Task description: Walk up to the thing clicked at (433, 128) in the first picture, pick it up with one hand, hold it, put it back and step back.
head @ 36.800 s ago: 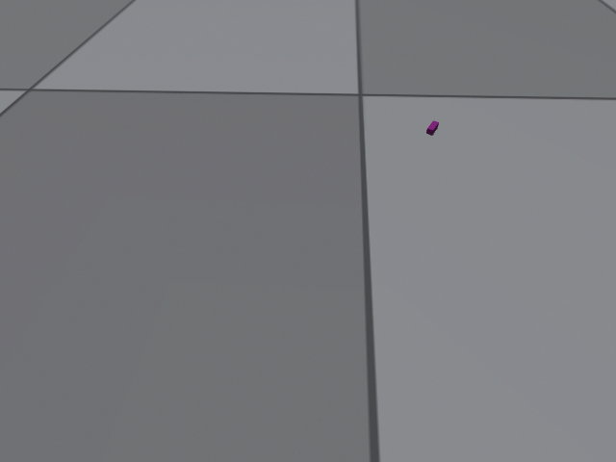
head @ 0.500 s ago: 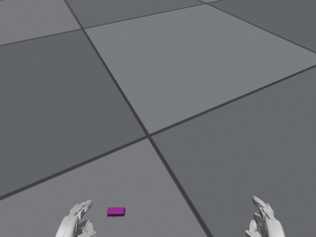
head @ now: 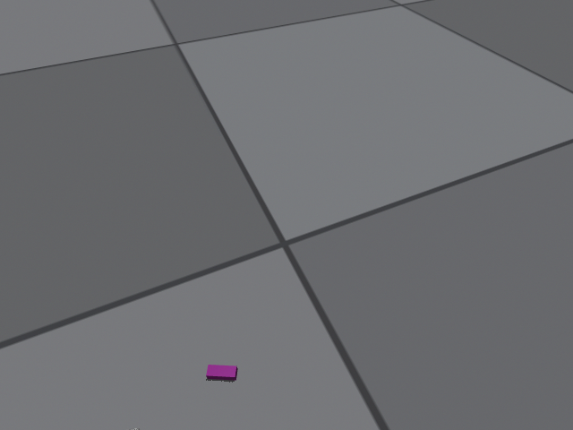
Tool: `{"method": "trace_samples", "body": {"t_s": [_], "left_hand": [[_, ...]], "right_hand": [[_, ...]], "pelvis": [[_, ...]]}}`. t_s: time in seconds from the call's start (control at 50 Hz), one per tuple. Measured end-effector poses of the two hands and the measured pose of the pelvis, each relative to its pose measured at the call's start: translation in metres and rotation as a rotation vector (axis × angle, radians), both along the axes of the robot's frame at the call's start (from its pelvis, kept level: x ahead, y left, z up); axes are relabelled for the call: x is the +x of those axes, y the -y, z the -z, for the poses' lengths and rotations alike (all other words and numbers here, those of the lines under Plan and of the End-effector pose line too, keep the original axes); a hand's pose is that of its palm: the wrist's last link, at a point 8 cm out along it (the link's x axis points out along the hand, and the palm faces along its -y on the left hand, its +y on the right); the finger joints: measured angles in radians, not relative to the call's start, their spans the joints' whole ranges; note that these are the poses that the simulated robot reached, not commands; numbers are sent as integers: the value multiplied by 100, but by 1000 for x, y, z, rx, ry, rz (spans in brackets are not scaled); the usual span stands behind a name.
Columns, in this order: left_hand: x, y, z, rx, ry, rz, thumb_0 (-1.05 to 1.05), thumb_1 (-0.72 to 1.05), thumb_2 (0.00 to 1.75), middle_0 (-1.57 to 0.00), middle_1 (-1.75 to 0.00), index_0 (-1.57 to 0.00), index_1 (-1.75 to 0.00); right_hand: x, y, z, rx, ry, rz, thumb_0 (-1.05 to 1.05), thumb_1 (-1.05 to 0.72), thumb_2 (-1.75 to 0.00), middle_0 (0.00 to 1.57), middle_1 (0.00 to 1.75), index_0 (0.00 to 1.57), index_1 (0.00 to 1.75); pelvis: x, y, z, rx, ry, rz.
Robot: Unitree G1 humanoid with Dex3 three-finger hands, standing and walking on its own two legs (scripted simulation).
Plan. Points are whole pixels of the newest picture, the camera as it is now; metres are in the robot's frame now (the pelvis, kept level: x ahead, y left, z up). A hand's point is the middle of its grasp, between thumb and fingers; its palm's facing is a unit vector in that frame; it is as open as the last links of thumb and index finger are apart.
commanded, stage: stand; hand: left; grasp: from above
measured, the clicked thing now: (222, 372) +0.42 +0.27 -0.74
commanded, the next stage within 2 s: none
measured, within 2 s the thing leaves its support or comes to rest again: neither
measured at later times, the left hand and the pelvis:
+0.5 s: hand out of the picture +0.03 +0.24 -0.14, palm faces +0.05 -0.94 -0.34, open 7.4 cm; pelvis -0.01 +0.00 +0.02, yaw +1 degrees
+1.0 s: hand out of the picture +0.06 +0.23 -0.14, palm faces +0.03 -0.94 -0.33, open 7.4 cm; pelvis +0.00 -0.01 +0.03, yaw +0 degrees
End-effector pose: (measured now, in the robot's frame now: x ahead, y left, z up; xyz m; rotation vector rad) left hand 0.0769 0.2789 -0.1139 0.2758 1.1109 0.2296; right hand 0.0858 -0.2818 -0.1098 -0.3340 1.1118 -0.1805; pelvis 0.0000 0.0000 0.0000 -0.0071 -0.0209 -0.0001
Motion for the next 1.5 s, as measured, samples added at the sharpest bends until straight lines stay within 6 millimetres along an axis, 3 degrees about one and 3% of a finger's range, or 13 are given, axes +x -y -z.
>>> {"method": "trace_samples", "body": {"t_s": [0.1, 0.2, 0.5, 0.82, 1.2, 1.5], "left_hand": [[-32, 0, 0, -15, -96, -33, 1, 90, 90, -20, -30, -20, -30], [-51, 0, -2, -22, -153, -56, 1, 90, 90, -20, -30, -20, -30], [-60, -5, -13, 2, -167, -63, 1, 90, 90, -20, -30, -20, -30], [-49, 1, -14, -4, -186, -54, 1, 90, 90, -20, -30, -20, -30], [-8, 3, -19, -3, -132, -30, 1, 90, 90, -20, -30, -20, -30], [-4, 0, -21, 0, -126, -24, 1, 90, 90, -20, -30, -20, -30]], "right_hand": [[-13, -6, -2, 18, -59, 25, 1, -90, -90, 20, 30, 20, 30], [-21, -11, -3, 35, -86, 38, 1, -90, -90, 21, 30, 20, 30], [-30, -5, -5, 49, -105, 50, 1, -90, -90, 21, 30, 20, 30], [-37, 13, -7, 26, -153, 61, 1, -90, -90, 20, 30, 20, 30], [-11, 14, -10, 26, -120, 47, 1, -90, -90, 21, 30, 20, 30], [-4, 19, -14, 17, -107, 46, 1, -90, -90, 21, 30, 20, 30]], "pelvis": [[0, -2, -10, -2, 23, -4], [-1, -3, -17, -1, 43, -7], [-10, 1, -24, 4, 64, -11], [-4, 8, -26, 3, 49, -7], [9, 10, -28, 4, 38, -1], [11, 11, -28, 5, 36, 1]]}}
